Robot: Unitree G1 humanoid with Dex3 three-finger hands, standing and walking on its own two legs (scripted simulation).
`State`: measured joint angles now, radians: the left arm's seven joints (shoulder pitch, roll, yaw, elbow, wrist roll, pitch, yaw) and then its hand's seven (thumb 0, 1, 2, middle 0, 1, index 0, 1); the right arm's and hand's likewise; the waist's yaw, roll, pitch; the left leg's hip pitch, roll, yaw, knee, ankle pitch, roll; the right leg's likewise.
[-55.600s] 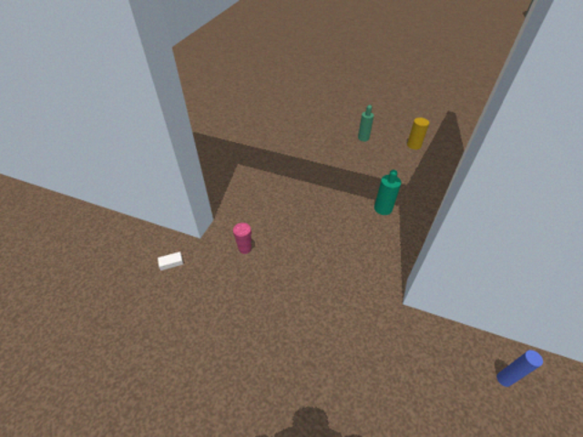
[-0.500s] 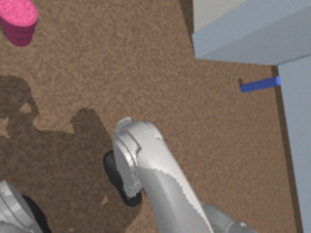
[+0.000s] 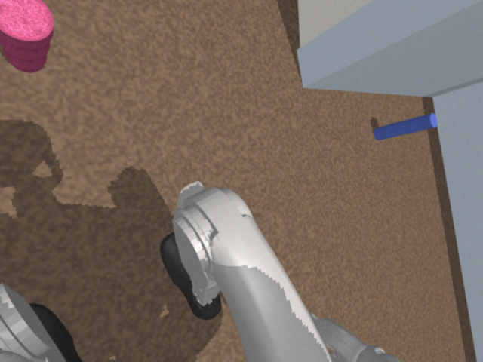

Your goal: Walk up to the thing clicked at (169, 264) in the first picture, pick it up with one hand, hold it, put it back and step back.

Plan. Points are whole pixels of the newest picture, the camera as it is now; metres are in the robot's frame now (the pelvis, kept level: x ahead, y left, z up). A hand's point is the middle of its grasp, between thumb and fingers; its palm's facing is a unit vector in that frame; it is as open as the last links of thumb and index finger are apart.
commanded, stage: close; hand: left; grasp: from above
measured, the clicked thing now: out of the picture +0.45 +0.37 -0.30
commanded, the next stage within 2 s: settle in 0.02 s
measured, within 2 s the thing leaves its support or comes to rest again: leaves its support in 0.38 s
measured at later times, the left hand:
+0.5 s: hand out of the picture +0.46 +0.37 -0.24, palm faces -0.29 -0.30 -0.91, open 7.6 cm
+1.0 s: hand out of the picture +0.45 +0.38 -0.16, palm faces -0.29 -0.28 -0.91, open 7.7 cm
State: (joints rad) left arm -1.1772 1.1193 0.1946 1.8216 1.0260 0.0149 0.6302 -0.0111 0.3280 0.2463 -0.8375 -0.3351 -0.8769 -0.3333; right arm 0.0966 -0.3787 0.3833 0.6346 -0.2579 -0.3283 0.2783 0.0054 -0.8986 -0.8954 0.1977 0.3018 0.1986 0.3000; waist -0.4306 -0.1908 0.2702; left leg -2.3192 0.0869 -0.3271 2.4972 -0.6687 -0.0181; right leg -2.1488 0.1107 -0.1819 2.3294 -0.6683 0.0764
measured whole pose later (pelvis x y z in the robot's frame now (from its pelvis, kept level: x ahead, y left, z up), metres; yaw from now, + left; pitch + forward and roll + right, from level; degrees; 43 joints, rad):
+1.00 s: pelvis +0.01 -0.01 +0.01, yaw +5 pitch +31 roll -10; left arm -1.06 0.80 0.12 1.47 0.98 0.16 0.39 -0.01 0.31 0.20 -0.92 -0.26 -0.95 -0.26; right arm 0.14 -0.32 0.17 0.69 -0.15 -0.22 0.27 0.01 -0.91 -0.90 0.20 0.30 0.20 0.30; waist -0.28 -0.04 0.03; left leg -2.35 0.08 -0.22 2.43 -0.65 -0.02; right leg -2.22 0.07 -0.11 2.34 -0.69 0.05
